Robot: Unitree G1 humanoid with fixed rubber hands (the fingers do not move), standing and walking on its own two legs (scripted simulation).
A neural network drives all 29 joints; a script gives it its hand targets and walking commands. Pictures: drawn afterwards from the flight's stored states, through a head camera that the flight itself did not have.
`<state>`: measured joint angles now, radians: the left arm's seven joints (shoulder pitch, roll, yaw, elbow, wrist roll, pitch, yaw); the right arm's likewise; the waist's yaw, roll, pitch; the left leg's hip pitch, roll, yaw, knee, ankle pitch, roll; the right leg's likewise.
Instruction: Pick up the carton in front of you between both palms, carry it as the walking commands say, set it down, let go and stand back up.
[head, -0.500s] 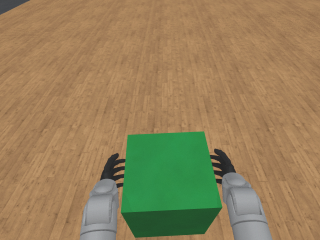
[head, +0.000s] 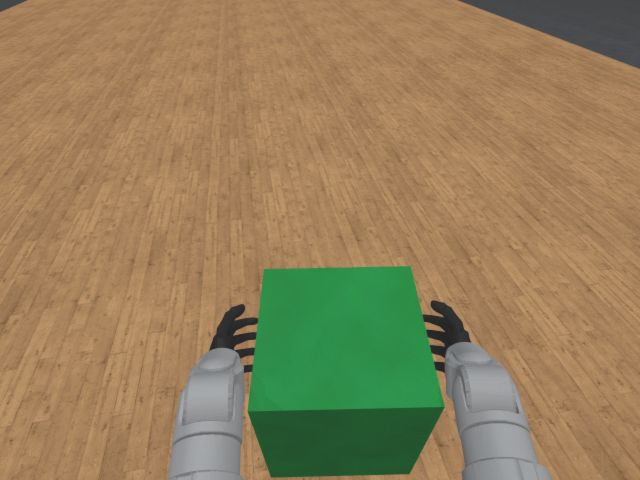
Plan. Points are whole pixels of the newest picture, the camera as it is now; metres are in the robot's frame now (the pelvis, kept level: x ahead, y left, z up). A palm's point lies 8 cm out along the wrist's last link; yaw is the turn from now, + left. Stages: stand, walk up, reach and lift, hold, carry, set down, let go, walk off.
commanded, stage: set down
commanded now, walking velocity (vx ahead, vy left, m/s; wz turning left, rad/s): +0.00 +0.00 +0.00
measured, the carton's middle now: (338, 374) +0.32 +0.00 -0.04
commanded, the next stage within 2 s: none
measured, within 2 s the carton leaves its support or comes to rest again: neither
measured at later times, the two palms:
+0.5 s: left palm (235, 396) +0.33 +0.17 -0.13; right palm (410, 370) +0.37 -0.13 -0.13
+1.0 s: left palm (237, 408) +0.37 +0.19 -0.26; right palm (382, 378) +0.44 -0.11 -0.26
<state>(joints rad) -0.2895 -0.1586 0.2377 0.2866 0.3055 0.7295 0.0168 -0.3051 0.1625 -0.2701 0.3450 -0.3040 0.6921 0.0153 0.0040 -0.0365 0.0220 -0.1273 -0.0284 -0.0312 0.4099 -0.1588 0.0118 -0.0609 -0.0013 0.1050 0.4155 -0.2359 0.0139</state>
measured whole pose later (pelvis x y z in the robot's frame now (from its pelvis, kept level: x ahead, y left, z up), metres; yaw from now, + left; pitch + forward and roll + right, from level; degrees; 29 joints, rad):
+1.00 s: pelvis -0.04 -0.03 -0.17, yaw +0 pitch +44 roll +0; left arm -0.82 -0.11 0.57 0.50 0.28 0.30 0.01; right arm -0.92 0.05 -0.38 0.70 -0.24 0.28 -0.05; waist 0.10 -0.07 -0.16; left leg -1.69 -0.05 -0.11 1.32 -0.39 -0.07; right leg -1.64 0.13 0.09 1.38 -0.49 0.02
